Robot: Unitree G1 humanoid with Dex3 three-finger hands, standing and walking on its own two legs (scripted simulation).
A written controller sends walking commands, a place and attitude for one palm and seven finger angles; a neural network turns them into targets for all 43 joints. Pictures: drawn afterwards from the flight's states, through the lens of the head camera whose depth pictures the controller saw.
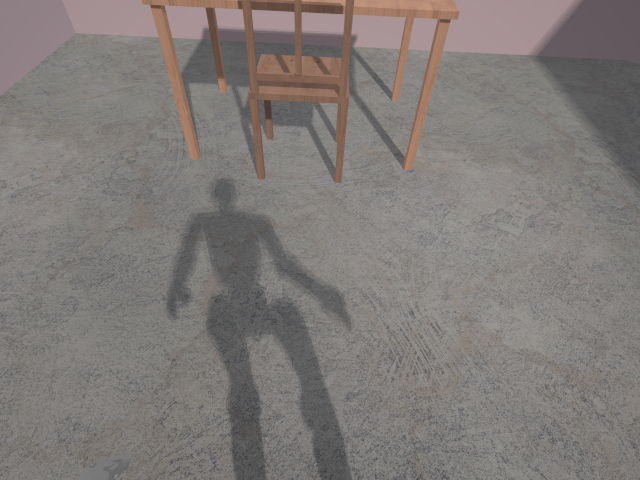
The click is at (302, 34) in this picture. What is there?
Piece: chair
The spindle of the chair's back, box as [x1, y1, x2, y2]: [294, 0, 301, 75]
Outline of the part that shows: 294,0 295,72 296,74 301,75 301,0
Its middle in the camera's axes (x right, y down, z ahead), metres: -0.09 -0.75 +1.43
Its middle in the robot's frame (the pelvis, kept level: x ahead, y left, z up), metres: +1.57 +0.16 -0.09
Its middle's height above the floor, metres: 0.68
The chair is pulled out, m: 0.00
